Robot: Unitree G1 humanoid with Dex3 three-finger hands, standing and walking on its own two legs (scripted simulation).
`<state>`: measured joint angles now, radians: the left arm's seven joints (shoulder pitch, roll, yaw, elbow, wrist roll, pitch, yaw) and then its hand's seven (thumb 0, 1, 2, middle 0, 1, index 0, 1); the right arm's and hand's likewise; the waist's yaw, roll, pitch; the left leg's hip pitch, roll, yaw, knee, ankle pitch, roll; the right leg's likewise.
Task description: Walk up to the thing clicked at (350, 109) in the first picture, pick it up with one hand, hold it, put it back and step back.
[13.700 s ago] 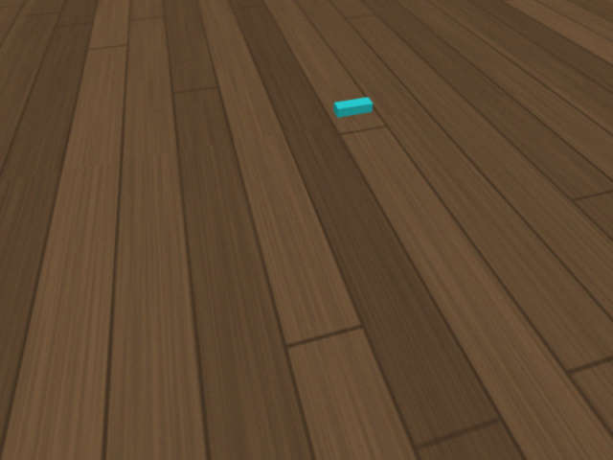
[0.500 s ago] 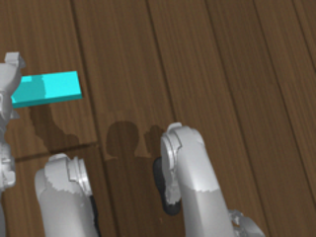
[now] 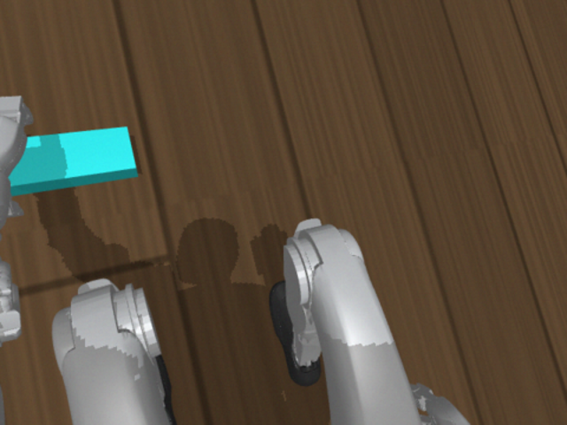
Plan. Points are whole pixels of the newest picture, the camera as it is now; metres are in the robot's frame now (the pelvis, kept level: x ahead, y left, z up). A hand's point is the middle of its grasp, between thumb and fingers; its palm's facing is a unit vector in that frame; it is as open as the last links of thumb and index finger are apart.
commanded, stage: rise first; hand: left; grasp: from above
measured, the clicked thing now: (64, 161) +0.53 +0.22 -0.30
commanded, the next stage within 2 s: approach in 0.76 s
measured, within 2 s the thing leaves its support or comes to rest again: neither
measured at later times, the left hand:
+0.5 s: hand (1, 169) +0.48 +0.26 -0.17, palm faces -0.43 -0.03 -0.90, open 13.7 cm
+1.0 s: hand (6, 165) +0.49 +0.26 -0.17, palm faces -0.43 -0.02 -0.90, open 13.7 cm
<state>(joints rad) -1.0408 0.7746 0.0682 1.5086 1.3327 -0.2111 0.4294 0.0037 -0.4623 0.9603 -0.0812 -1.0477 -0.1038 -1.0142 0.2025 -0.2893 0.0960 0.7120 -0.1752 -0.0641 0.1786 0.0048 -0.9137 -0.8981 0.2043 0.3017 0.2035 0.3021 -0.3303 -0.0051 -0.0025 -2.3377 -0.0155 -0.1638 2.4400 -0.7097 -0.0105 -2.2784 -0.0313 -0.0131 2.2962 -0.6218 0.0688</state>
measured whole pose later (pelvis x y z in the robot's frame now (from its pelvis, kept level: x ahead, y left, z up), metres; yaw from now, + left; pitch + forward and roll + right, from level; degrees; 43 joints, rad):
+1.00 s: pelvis +0.00 +0.00 +0.00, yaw +1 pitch +34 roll -9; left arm -1.07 0.76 0.05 1.52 1.34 -0.22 0.42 0.00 -0.44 0.96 -0.11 -1.02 -0.13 -0.99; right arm 0.21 -0.29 0.09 0.72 -0.17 -0.08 0.18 0.00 -0.91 -0.89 0.20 0.30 0.20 0.30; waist -0.32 0.00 -0.02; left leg -2.34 -0.02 -0.16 2.44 -0.70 -0.02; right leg -2.29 -0.03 -0.01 2.30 -0.62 0.07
